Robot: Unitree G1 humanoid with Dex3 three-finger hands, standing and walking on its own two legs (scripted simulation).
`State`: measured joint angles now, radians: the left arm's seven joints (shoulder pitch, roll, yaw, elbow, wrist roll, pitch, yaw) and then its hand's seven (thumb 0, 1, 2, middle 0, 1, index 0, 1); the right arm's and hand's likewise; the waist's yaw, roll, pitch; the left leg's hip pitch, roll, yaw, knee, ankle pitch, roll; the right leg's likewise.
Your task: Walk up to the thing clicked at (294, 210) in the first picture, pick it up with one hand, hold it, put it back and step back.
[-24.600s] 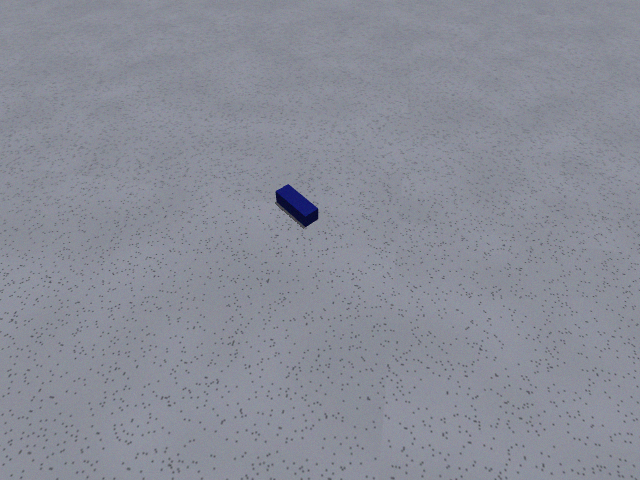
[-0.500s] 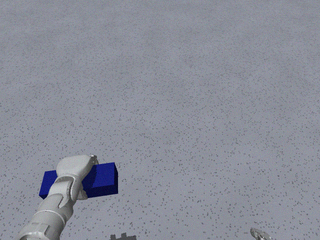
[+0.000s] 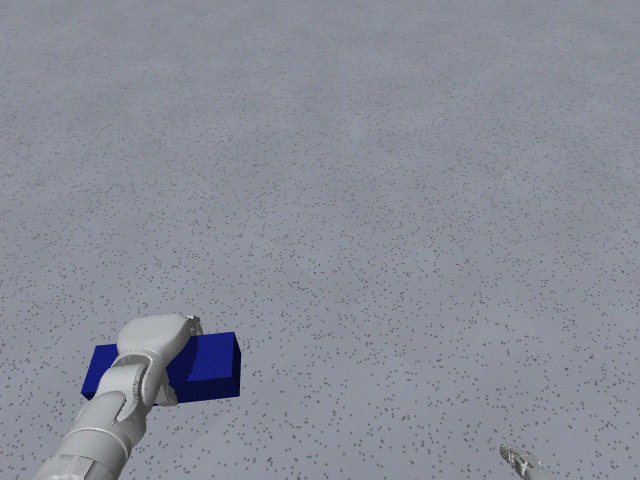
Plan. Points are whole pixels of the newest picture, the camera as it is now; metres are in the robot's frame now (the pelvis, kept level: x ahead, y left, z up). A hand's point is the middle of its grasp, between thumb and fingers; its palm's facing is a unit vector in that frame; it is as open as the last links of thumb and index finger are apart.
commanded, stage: hold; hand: left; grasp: from above
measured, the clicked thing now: (168, 371) +0.30 +0.23 -0.10
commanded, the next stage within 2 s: crouch in 1.20 s
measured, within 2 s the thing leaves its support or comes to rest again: neither
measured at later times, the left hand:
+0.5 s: hand (160, 376) +0.27 +0.22 -0.05, palm faces -0.46 -0.06 -0.88, open 10.0 cm
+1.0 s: hand (158, 374) +0.27 +0.22 -0.04, palm faces -0.46 -0.06 -0.88, open 10.1 cm
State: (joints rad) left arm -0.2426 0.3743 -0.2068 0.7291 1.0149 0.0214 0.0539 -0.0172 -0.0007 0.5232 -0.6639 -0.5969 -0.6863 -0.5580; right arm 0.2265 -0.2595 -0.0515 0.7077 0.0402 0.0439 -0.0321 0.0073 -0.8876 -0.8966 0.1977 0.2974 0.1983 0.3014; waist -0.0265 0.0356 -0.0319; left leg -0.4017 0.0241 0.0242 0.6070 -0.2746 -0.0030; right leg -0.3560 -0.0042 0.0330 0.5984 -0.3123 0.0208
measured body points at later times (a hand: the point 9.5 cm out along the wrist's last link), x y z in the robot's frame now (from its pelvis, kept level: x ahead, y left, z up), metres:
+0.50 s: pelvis -0.01 +0.00 +0.01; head +0.00 -0.02 +0.45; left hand +0.29 +0.22 +0.00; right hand +0.12 -0.26 -0.11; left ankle +0.02 +0.12 -0.73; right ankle +0.00 -0.13 -0.73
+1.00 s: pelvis -0.01 +0.00 +0.01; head +0.00 -0.02 +0.46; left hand +0.29 +0.22 +0.01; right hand +0.13 -0.26 -0.11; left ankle +0.02 +0.12 -0.73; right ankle +0.00 -0.13 -0.73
